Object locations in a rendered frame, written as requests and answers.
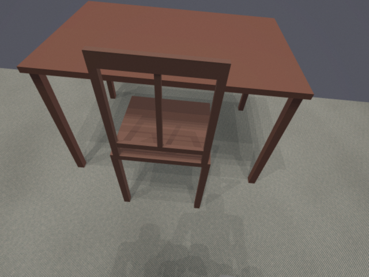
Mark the chair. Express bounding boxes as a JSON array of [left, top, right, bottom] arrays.
[[82, 46, 231, 208]]

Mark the table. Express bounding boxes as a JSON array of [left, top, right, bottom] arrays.
[[17, 1, 314, 184]]

